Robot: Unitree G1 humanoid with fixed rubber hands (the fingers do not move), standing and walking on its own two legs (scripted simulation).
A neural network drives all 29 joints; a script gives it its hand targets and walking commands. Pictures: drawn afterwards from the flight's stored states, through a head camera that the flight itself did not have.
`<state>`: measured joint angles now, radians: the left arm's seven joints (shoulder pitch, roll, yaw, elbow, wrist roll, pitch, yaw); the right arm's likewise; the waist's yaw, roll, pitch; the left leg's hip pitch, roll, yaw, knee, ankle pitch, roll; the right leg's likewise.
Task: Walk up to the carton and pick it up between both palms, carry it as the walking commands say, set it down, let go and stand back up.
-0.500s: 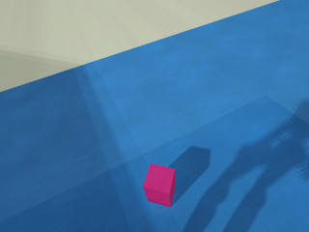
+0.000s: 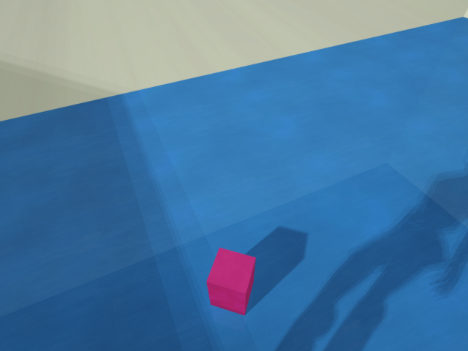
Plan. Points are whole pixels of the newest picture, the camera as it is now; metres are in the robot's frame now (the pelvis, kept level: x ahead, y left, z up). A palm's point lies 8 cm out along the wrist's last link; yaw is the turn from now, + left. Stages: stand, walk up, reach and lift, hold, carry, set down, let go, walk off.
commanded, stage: walk up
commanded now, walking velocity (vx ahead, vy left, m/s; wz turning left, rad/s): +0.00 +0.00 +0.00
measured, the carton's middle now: (232, 282) +0.54 +0.04 -0.67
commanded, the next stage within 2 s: none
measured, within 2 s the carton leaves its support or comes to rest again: neither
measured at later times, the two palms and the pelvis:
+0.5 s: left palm out of the picture -0.03 +0.23 -0.15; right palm out of the picture -0.04 -0.18 -0.15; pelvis +0.00 +0.02 +0.00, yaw +0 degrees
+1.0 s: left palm out of the picture -0.02 +0.24 -0.15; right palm out of the picture -0.04 -0.17 -0.14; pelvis +0.01 +0.04 +0.00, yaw +0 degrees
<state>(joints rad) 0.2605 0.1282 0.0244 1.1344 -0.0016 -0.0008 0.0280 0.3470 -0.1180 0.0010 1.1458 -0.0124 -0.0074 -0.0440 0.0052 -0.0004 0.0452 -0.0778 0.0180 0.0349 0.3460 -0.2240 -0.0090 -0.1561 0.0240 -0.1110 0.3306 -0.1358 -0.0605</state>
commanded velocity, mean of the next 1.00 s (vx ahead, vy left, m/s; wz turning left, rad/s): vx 0.00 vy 0.00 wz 0.00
